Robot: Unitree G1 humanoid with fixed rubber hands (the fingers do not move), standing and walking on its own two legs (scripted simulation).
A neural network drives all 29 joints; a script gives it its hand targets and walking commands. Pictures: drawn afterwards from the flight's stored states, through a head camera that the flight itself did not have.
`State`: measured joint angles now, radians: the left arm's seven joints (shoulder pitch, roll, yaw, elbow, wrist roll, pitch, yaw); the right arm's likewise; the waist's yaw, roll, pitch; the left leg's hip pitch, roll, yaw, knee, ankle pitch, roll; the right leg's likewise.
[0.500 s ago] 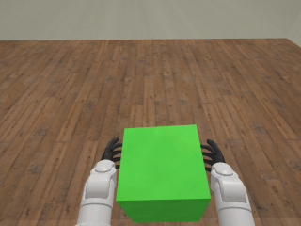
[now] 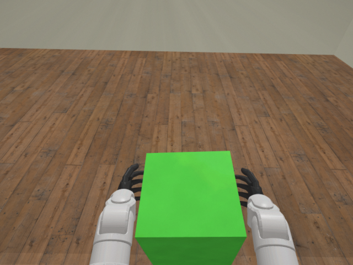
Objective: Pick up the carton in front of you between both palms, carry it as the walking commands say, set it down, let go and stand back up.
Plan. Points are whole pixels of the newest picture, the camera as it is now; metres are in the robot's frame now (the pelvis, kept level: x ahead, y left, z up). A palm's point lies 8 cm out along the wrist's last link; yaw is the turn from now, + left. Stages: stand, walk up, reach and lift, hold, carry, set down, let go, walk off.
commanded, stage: hold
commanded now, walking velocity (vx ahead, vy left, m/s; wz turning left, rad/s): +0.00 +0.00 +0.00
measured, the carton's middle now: (189, 211) +0.29 +0.00 -0.05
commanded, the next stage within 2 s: set down in 0.10 s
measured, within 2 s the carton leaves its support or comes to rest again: neither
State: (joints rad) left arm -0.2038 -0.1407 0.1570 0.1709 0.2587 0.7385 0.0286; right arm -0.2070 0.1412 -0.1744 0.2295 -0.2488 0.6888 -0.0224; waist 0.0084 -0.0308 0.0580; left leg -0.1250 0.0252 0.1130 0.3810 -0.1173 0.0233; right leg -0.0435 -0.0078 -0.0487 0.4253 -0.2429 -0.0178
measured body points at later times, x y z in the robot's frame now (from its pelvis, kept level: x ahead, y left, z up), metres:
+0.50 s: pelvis -0.03 +0.00 -0.02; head -0.02 +0.02 +0.43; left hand +0.34 +0.12 -0.01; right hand +0.31 -0.18 -0.01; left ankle +0.07 +0.10 -0.74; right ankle +0.01 -0.11 -0.74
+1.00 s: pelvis -0.03 -0.01 -0.14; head +0.17 -0.02 +0.27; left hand +0.36 +0.15 -0.22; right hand +0.38 -0.15 -0.22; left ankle +0.07 +0.10 -0.74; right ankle +0.00 -0.11 -0.74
